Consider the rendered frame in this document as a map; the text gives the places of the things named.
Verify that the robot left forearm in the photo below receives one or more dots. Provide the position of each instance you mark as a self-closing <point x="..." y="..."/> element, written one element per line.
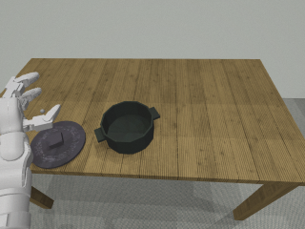
<point x="15" y="180"/>

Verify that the knob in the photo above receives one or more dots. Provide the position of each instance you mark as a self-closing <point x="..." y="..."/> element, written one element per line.
<point x="55" y="139"/>

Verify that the pot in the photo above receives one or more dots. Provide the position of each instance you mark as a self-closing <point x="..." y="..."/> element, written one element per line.
<point x="128" y="127"/>

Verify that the table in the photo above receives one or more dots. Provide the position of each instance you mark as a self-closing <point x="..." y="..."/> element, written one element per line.
<point x="221" y="120"/>

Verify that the robot left hand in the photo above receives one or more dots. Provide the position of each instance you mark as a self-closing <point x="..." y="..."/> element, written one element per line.
<point x="14" y="102"/>

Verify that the lid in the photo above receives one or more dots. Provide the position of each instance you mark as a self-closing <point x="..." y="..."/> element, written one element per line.
<point x="74" y="138"/>

